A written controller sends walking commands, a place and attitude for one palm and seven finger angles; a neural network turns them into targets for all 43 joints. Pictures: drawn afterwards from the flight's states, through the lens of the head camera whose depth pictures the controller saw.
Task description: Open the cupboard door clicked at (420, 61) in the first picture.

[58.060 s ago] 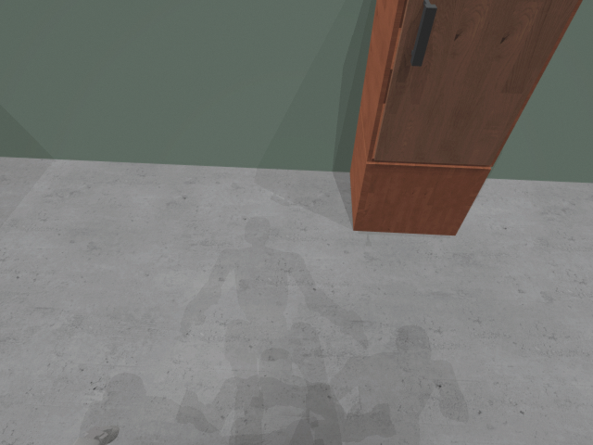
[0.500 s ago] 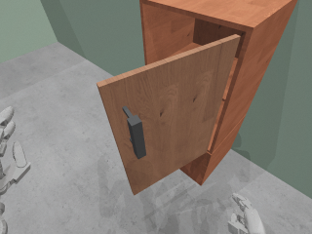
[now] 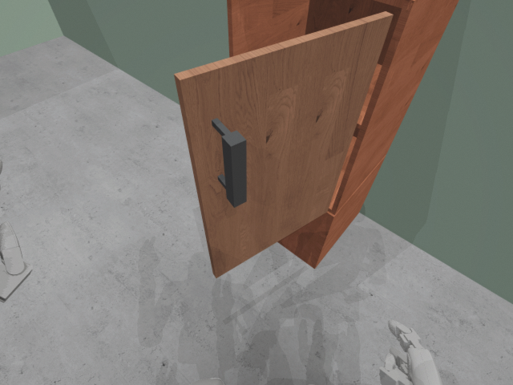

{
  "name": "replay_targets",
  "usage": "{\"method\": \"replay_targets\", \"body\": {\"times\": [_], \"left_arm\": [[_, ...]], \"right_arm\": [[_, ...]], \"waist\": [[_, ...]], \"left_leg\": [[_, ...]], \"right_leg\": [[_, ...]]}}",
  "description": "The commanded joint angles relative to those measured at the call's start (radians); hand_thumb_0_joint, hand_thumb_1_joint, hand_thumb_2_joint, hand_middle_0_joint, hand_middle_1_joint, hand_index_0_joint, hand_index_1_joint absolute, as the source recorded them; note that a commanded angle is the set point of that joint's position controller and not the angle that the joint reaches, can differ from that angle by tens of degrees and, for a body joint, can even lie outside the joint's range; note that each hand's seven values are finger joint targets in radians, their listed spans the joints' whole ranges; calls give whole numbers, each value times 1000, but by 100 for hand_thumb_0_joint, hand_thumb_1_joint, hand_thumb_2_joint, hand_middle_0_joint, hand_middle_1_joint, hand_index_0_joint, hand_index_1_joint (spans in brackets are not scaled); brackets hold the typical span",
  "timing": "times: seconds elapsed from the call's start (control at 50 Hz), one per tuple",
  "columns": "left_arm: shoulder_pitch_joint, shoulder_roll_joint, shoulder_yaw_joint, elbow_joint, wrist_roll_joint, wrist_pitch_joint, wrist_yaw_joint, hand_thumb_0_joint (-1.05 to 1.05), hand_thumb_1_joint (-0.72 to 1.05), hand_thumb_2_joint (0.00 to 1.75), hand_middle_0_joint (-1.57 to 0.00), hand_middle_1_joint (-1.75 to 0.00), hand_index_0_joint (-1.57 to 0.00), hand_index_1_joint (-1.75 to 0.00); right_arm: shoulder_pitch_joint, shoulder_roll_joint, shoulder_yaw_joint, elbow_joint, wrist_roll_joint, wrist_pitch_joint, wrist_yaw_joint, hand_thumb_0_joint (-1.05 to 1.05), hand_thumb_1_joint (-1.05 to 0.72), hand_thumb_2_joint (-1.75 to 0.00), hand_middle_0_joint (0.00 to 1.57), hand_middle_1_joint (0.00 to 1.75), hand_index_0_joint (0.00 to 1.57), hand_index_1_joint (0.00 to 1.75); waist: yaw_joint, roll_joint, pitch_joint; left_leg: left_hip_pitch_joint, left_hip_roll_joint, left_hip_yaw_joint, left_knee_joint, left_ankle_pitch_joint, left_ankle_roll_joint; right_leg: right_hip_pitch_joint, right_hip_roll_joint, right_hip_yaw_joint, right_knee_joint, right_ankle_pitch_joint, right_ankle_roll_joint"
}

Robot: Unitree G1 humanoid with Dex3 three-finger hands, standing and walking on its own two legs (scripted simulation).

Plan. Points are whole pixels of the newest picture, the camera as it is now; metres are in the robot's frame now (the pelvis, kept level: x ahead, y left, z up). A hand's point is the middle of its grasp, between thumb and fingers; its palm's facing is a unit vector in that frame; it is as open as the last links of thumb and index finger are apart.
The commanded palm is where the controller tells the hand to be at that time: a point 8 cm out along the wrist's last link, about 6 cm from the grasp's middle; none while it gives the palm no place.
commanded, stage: step back with the hand held close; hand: left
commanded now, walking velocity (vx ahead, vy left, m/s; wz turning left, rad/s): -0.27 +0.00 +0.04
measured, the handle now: (227, 163) +0.42 +0.08 +0.11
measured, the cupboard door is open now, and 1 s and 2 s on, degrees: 74 74 74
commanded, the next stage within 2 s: stop stepping back and stand still in 0.40 s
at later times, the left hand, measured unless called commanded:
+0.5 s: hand out of the picture +0.08 +0.27 +0.17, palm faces +0.51 -0.75 -0.43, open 7.4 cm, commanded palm +0.01 +0.31 +0.19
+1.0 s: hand out of the picture +0.00 +0.25 +0.19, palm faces +0.44 -0.78 -0.44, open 7.4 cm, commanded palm -0.05 +0.28 +0.19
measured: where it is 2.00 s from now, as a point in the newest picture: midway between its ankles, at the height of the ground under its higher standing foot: outside the picture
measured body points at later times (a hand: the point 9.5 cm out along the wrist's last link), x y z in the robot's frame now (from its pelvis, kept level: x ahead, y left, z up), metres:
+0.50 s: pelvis -0.10 +0.00 -0.01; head -0.08 +0.03 +0.44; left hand +0.05 +0.31 +0.20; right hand +0.09 -0.23 -0.08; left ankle -0.04 +0.10 -0.72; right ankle +0.04 -0.13 -0.72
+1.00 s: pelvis -0.20 -0.02 +0.01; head -0.22 -0.01 +0.46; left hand -0.03 +0.29 +0.21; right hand -0.06 -0.26 -0.08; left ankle -0.12 +0.09 -0.71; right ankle -0.29 -0.11 -0.72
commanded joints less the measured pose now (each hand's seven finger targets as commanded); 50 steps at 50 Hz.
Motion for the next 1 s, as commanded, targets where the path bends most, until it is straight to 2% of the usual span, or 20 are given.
{"method": "replay_targets", "body": {"times": [0.0,0.14,0.22,0.28,0.32,0.36,0.4,0.44,0.48,0.5,0.52,0.56,0.66,0.74,0.78,0.82,0.84,0.86,0.9,0.98], "left_arm": [[-92,165,118,-203,2,-73,27,0,90,90,-20,-30,-20,-30],[-79,172,155,-203,9,-96,36,0,90,90,-20,-30,-20,-30],[-34,193,200,-177,14,-112,19,0,90,90,-20,-30,-20,-30],[-59,172,166,-197,-3,-114,8,0,90,90,-20,-30,-20,-30],[-101,208,157,-232,-11,-108,18,0,90,90,-20,-30,-20,-30],[-131,198,119,-221,-6,-88,21,0,90,90,-20,-30,-20,-30],[-141,211,138,-234,-4,-82,24,0,90,90,-20,-30,-20,-30],[-142,213,134,-251,-15,-87,19,0,90,90,-20,-30,-20,-30],[-131,208,176,-310,-5,-122,30,0,90,90,-20,-30,-20,-30],[-91,227,200,-304,-13,-130,27,0,90,90,-20,-30,-20,-30],[-44,239,211,-283,-24,-132,24,0,90,90,-20,-30,-20,-30],[9,157,155,-277,-36,-95,26,0,90,90,-20,-30,-20,-30],[-50,129,59,-307,-28,-26,45,0,90,90,-20,-30,-20,-30],[-56,161,56,-269,-37,2,44,0,90,90,-20,-30,-20,-30],[-23,228,112,-254,-44,3,28,0,90,90,-20,-30,-20,-30],[-55,302,186,-261,-52,-14,33,0,90,90,-20,-30,-20,-30],[-81,273,163,-206,-58,-12,27,0,90,90,-20,-30,-20,-30],[-37,208,122,-139,-66,5,17,0,90,90,-20,-30,-20,-30],[-101,218,120,-138,-52,-14,13,0,90,90,-20,-30,-20,-30],[-192,199,79,-80,-33,-32,16,0,90,90,-20,-30,-20,-30]], "right_arm": [[-73,-136,-53,-144,-3,-85,-17,0,-90,-90,20,30,20,30],[-76,-131,-50,-133,-5,-114,-20,0,-90,-90,20,30,20,30],[-102,-145,-67,-138,-6,-131,-10,0,-90,-90,20,30,20,30],[-75,-121,-68,-124,-6,-133,3,0,-90,-90,20,30,20,30],[-65,-104,-71,-81,-13,-125,12,0,-90,-90,20,30,20,30],[-81,-79,-55,-68,-18,-101,24,0,-90,-90,20,30,20,30],[-93,-76,-47,-77,-17,-94,16,0,-90,-90,20,30,20,30],[-90,-102,-48,-68,-13,-91,-1,0,-90,-90,20,30,20,30],[-103,-139,-62,-98,-23,-121,-8,0,-90,-90,20,30,20,30],[-63,-103,-78,-86,-20,-150,-1,0,-90,-90,20,30,20,30],[-48,-108,-91,-88,-3,-158,9,0,-90,-90,20,30,20,30],[-84,-107,-79,-78,1,-168,27,0,-90,-90,20,30,20,30],[-88,-98,-44,-62,-14,-156,20,0,-90,-90,20,30,20,30],[-76,-89,-27,-62,-27,-140,6,0,-90,-90,20,30,20,30],[-70,-75,-16,-65,-25,-112,7,0,-90,-90,20,30,20,30],[-96,-71,0,-54,-37,-97,13,0,-90,-90,20,30,20,30],[-73,-76,-7,-38,-30,-107,11,0,-90,-90,20,30,20,30],[-79,-98,-37,-49,-5,-97,8,0,-90,-90,20,30,20,30],[-107,-99,-21,-51,4,-95,6,0,-90,-90,20,30,20,30],[-90,-99,-11,-34,-4,-109,-16,0,-90,-90,20,30,20,30]], "waist": [[-12,0,-83],[3,143,-136],[9,183,-114],[-2,-38,-88],[-7,-194,-115],[-11,-278,-158],[-8,-214,-139],[-28,-31,-91],[-8,418,-139],[-22,324,-226],[-18,186,-224],[-15,126,-179],[-12,257,-165],[-9,266,-180],[-13,82,-192],[-2,-84,-212],[-7,-139,-232],[-3,-241,-138],[-7,-165,-38],[-18,-69,-46]], "left_leg": [[-196,94,-138,-173,-409,22],[-346,203,-255,-341,-481,58],[-460,238,-218,-318,-550,80],[-288,105,-92,-94,-459,1],[13,-5,-26,263,-277,-66],[53,-5,-59,430,-252,-66],[80,-6,-40,242,-257,-64],[127,4,-53,-119,-195,-49],[-186,381,-419,-425,-185,117],[-188,426,-463,-495,-376,133],[-121,402,-453,-451,-364,121],[24,333,-337,-371,-296,107],[116,239,-237,-541,-442,-22],[196,139,-100,-484,-253,-101],[213,61,3,-208,-75,-80],[147,48,-34,94,-17,-70],[95,38,-35,143,-51,-80],[-67,16,-58,224,-17,-71],[-173,43,-38,212,-79,-58],[109,4,38,-78,-19,-15]], "right_leg": [[124,-52,153,-107,-205,-40],[307,42,31,157,-74,-10],[379,64,67,208,-65,-11],[117,-30,228,-42,-188,-73],[-218,-235,476,-316,-329,-166],[-192,-281,419,-323,-165,-184],[-126,-204,290,-260,7,-139],[-144,-119,202,-130,-49,-66],[54,92,12,434,-269,18],[75,105,65,717,-324,8],[5,110,94,766,-327,1],[-141,66,64,715,-297,9],[50,97,-94,301,-376,-11],[257,133,-161,-193,-323,-55],[230,-6,-17,-386,-116,-102],[100,-245,228,-386,24,-208],[111,-260,236,-368,-140,-222],[183,-214,282,-348,-56,-197],[250,-231,214,-269,296,-188],[141,-173,143,-149,224,-140]]}}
